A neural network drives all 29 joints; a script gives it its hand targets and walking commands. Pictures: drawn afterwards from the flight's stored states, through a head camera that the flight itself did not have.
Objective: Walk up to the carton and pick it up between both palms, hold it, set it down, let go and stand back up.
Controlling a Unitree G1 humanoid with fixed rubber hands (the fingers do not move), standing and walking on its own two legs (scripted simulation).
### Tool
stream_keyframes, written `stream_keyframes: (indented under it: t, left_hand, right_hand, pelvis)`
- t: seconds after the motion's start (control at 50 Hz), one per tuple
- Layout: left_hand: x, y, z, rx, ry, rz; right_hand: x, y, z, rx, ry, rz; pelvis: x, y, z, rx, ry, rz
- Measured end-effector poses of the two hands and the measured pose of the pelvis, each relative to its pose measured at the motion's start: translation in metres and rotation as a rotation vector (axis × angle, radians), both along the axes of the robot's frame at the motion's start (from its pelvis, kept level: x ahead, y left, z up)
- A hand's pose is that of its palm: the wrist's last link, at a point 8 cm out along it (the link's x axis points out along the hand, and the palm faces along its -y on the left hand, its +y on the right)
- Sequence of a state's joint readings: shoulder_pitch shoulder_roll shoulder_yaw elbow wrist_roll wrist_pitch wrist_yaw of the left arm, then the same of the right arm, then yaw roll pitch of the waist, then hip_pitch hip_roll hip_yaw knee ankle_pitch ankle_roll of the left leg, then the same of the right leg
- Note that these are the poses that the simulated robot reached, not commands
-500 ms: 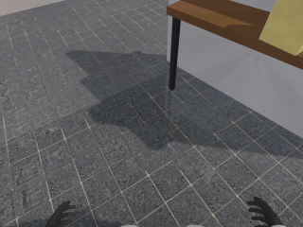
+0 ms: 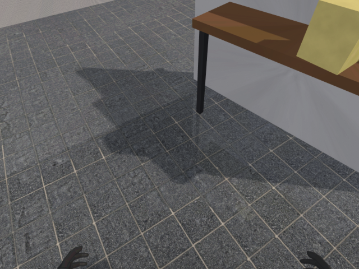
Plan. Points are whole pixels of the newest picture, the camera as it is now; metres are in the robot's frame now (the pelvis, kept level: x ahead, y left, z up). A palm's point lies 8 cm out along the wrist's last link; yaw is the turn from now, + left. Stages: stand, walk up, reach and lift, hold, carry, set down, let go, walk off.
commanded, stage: stand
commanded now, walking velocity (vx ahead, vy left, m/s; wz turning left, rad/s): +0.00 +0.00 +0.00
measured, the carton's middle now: (343, 31) +0.91 -0.62 +0.07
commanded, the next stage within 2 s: none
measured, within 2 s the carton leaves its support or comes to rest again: neither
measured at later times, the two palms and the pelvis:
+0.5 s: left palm out of the picture +0.10 +0.31 -0.10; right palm out of the picture +0.09 -0.30 -0.10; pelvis +0.00 +0.00 +0.01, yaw +0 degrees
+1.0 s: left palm out of the picture +0.08 +0.31 -0.10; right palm out of the picture +0.09 -0.29 -0.10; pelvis +0.00 +0.01 +0.01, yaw +0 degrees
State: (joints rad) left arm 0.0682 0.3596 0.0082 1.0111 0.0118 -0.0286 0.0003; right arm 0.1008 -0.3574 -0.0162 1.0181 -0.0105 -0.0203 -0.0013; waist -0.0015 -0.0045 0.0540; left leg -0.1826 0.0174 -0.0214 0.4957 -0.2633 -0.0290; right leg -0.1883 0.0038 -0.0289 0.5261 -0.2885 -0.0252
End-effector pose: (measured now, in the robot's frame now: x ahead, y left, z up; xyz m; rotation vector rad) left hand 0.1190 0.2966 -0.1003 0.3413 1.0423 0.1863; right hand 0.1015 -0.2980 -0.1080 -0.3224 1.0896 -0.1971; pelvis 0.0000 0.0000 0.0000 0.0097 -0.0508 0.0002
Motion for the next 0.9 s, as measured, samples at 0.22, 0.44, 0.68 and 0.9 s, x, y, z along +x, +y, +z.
stream_keyframes:
  t: [0.22,0.44,0.68,0.9]
  left_hand:
    - [-0.007,0.0,0.001,-0.018,0.026,0.022]
    - [-0.021,0.008,0.001,-0.007,0.066,0.042]
    - [-0.029,0.014,0.0,-0.008,0.074,0.055]
    - [-0.04,0.016,-0.004,-0.019,0.102,0.068]
  right_hand:
    - [-0.008,-0.001,0.006,-0.008,0.025,-0.009]
    - [-0.013,0.001,0.006,-0.01,0.048,-0.009]
    - [-0.01,0.007,0.008,-0.008,0.047,0.0]
    - [-0.009,0.007,0.011,-0.02,0.047,-0.001]
  pelvis:
    - [-0.002,0.0,0.007,-0.003,-0.008,-0.002]
    - [-0.002,0.002,0.009,-0.006,-0.009,-0.001]
    - [-0.005,0.007,0.01,-0.005,-0.012,-0.001]
    - [-0.004,0.01,0.011,-0.006,-0.013,0.005]
